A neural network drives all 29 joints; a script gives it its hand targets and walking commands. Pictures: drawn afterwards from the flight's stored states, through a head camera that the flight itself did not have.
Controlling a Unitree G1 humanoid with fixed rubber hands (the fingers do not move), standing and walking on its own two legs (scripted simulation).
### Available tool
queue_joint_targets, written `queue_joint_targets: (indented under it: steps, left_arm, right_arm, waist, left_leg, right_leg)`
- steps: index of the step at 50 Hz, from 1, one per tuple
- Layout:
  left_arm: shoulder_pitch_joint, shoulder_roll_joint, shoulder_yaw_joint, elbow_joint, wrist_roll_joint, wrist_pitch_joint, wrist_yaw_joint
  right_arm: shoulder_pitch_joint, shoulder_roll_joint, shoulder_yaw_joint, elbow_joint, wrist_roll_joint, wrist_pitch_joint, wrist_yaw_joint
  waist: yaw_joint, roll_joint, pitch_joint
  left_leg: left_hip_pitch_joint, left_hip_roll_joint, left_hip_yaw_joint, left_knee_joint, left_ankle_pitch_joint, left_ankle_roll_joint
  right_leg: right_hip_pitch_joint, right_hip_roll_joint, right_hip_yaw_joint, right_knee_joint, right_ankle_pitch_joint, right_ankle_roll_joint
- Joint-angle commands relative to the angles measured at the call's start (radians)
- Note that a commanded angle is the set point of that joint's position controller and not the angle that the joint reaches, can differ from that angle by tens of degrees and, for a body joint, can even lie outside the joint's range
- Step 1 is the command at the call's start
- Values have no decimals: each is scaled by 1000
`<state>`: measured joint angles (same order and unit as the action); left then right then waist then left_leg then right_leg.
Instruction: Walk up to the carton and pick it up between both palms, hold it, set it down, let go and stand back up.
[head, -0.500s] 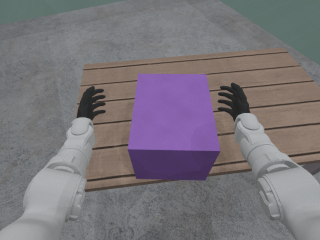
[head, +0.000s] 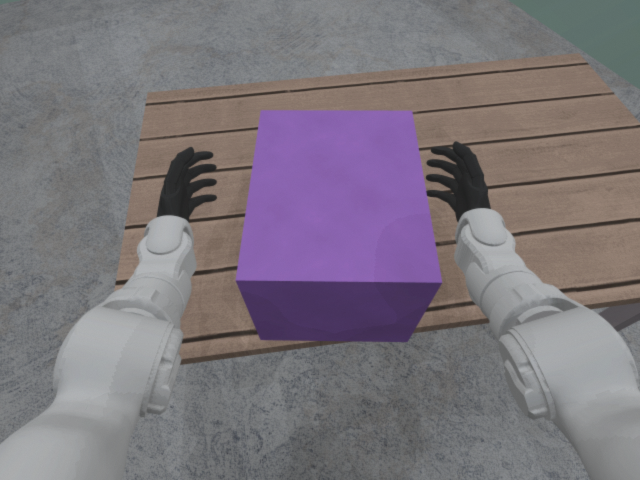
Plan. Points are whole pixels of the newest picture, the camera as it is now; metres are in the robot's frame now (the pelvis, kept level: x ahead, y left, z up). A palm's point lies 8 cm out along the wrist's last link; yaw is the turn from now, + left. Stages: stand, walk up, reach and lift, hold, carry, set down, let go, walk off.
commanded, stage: reach and lift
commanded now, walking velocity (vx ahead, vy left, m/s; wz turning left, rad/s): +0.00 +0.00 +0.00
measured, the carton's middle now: (334, 227) +0.47 -0.02 +0.00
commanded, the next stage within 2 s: none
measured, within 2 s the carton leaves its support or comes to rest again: neither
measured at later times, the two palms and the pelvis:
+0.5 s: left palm (204, 211) +0.46 +0.15 +0.07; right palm (450, 209) +0.44 -0.16 +0.07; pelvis +0.00 +0.01 +0.01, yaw -1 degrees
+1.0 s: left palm (203, 215) +0.45 +0.15 +0.07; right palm (454, 222) +0.42 -0.16 +0.07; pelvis +0.01 +0.01 +0.04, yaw +0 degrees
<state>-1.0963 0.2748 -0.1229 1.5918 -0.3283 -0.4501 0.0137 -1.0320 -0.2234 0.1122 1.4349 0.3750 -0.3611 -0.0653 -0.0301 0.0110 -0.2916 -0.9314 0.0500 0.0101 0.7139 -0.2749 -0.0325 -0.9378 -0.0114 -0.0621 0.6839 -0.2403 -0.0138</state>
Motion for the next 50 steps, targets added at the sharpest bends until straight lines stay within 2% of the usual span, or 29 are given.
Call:
queue_joint_targets:
  steps: [1,7,10,14,17,20,28,34,36,38,39,41,42,44,46,50]
  left_arm:
    - [-318,74,62,-83,62,-35,-8]
    - [-382,14,94,-117,96,-46,24]
    - [-411,-4,111,-127,115,-46,50]
    - [-415,-20,166,-131,169,-32,72]
    - [-393,-29,210,-132,220,-14,77]
    - [-387,-53,222,-149,232,-15,67]
    - [-375,-94,268,-166,280,-14,65]
    - [-371,-138,319,-202,347,-16,54]
    - [-369,-170,350,-221,389,-15,45]
    - [-366,-242,382,-240,451,-12,26]
    - [-363,-313,397,-242,497,-12,9]
    - [-332,-536,452,-206,630,-13,-51]
    - [-301,-615,473,-182,678,-16,-75]
    - [-238,-652,497,-181,725,-20,-90]
    - [-210,-652,523,-208,753,-4,-89]
    - [-172,-653,545,-257,772,47,-87]
  right_arm:
    - [-356,-98,-37,-121,-32,-60,-34]
    - [-376,-8,-87,-132,-111,-21,-17]
    - [-381,8,-148,-133,-167,-5,-21]
    - [-381,30,-215,-141,-233,10,-40]
    - [-359,50,-228,-148,-246,11,-52]
    - [-356,61,-240,-170,-259,-1,-51]
    - [-353,99,-308,-179,-344,1,-43]
    - [-330,166,-377,-197,-428,0,-33]
    - [-320,208,-410,-211,-475,-4,-23]
    - [-311,302,-446,-236,-555,-11,-3]
    - [-309,393,-466,-258,-622,-17,16]
    - [-300,639,-533,-290,-804,-27,79]
    - [-280,716,-560,-291,-860,-33,108]
    - [-213,753,-573,-290,-909,-36,139]
    - [-173,756,-575,-310,-944,-30,152]
    - [-117,766,-559,-346,-959,-13,159]
  waist:
    - [-15,-24,-614]
    - [-5,-1,-535]
    - [-9,26,-553]
    - [-5,31,-590]
    - [8,26,-593]
    - [5,28,-588]
    - [-14,9,-516]
    - [-16,24,-511]
    - [-14,31,-502]
    - [-11,41,-483]
    - [-10,49,-465]
    - [-15,62,-396]
    - [-18,67,-378]
    - [-10,68,-338]
    - [-10,45,-299]
    - [1,-10,-212]
  left_leg:
    - [252,-71,43,11,403,-34]
    - [295,-57,34,-34,281,-23]
    - [318,-51,34,-43,242,-26]
    - [347,-51,43,-41,260,-28]
    - [354,-56,50,-47,323,-31]
    - [355,-57,48,-51,374,-41]
    - [421,-47,39,-73,374,-35]
    - [457,-49,49,-99,388,-34]
    - [478,-49,54,-115,395,-34]
    - [501,-50,61,-139,396,-31]
    - [513,-51,64,-154,391,-30]
    - [530,-52,69,-188,354,-25]
    - [540,-50,69,-204,338,-22]
    - [570,-46,63,-239,333,-15]
    - [588,-42,58,-273,331,-7]
    - [579,-43,67,-337,299,4]
  right_leg:
    - [483,22,34,-14,438,51]
    - [361,12,15,-51,196,22]
    - [327,11,11,-60,134,8]
    - [373,18,15,-64,168,4]
    - [467,26,25,-68,272,12]
    - [511,27,25,-71,348,18]
    - [487,29,12,-109,317,13]
    - [530,23,9,-134,338,11]
    - [552,21,5,-148,346,11]
    - [584,18,-3,-171,358,11]
    - [603,17,-10,-188,365,10]
    - [638,9,-27,-219,371,5]
    - [665,9,-30,-224,382,-3]
    - [717,9,-34,-239,408,-9]
    - [758,13,-39,-257,414,2]
    - [825,18,-32,-290,405,27]
